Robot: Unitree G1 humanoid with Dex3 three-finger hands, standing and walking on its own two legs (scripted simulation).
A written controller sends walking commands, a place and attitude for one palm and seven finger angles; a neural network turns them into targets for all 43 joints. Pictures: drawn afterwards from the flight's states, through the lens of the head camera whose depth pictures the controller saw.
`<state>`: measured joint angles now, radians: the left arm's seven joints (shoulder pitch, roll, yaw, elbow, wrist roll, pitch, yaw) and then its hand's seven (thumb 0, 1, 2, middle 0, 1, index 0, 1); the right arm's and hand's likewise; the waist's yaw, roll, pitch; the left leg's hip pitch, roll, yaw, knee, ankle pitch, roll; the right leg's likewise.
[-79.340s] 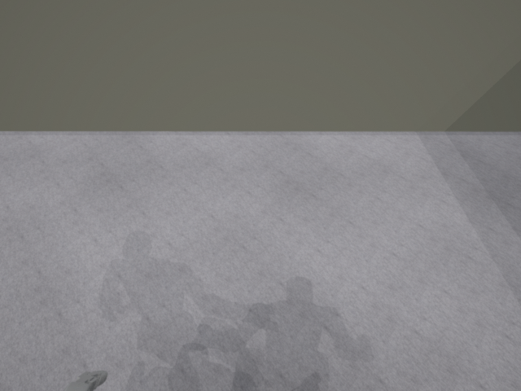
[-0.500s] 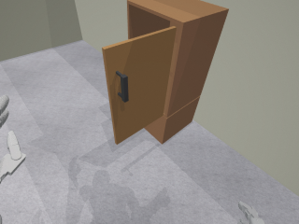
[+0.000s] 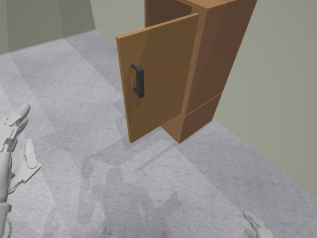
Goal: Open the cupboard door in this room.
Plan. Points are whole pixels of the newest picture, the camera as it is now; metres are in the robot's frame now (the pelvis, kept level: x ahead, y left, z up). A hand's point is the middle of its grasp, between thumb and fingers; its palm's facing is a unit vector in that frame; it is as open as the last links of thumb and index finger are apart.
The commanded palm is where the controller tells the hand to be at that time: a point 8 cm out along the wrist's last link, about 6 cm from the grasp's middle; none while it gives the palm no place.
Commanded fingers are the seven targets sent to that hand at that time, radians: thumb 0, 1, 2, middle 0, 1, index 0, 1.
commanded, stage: let the arm hang, fingers relaxed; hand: left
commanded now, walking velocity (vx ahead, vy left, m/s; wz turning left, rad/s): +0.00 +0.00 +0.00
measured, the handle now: (137, 80) +0.66 +0.12 +0.01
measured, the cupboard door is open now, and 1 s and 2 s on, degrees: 89 89 89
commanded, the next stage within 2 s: look to check the result in 1.06 s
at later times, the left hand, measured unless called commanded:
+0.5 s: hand out of the picture +0.02 +0.19 -0.16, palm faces +0.04 -0.97 -0.24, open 7.1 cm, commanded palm none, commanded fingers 0.00 0.90 0.90 -0.20 -0.30 -0.20 -0.30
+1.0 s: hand out of the picture -0.02 +0.17 -0.17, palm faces +0.05 -0.99 -0.14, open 7.3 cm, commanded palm none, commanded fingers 0.00 0.90 0.90 -0.20 -0.30 -0.20 -0.30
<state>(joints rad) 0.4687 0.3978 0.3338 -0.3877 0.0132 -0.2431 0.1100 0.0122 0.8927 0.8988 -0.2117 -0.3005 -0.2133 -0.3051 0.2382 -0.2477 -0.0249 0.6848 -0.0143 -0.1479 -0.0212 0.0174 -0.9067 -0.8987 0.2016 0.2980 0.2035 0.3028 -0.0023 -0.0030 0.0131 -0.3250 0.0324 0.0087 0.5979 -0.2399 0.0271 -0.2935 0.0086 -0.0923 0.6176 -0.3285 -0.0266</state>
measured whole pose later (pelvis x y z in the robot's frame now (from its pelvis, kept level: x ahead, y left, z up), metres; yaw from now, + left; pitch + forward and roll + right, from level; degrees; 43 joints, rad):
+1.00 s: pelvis +0.00 +0.01 +0.01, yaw +1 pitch -2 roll +0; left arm 0.29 0.12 0.00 1.15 0.01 0.00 0.02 0.00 0.91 0.90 -0.20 -0.30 -0.20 -0.30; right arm 0.28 -0.13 -0.01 1.15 -0.02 0.00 -0.02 0.01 -0.91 -0.90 0.20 0.30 0.20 0.30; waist 0.00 -0.02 0.04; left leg -0.21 -0.02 0.01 0.42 -0.18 0.02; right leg -0.18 -0.02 0.03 0.44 -0.23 0.02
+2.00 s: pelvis +0.01 +0.01 +0.02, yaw +1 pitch -2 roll +0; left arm 0.23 0.21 0.01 1.14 0.01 -0.01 0.02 0.00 0.91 0.90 -0.20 -0.30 -0.20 -0.30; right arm 0.19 -0.21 -0.02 1.15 -0.02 -0.01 -0.02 0.01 -0.91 -0.90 0.20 0.30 0.20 0.30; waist -0.01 -0.01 0.06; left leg -0.18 -0.02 0.01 0.38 -0.18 0.02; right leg -0.14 -0.02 0.03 0.39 -0.22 0.02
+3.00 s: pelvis +0.03 +0.01 +0.02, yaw +1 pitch -1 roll +0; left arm 0.18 0.26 0.00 1.15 0.01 -0.02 0.01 0.01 0.91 0.90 -0.20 -0.30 -0.20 -0.30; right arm 0.14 -0.26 -0.01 1.16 -0.02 -0.01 -0.01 0.01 -0.91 -0.90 0.20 0.30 0.20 0.30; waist 0.00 -0.02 0.05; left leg -0.13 -0.01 0.01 0.32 -0.17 0.00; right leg -0.09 -0.01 0.03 0.32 -0.21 0.01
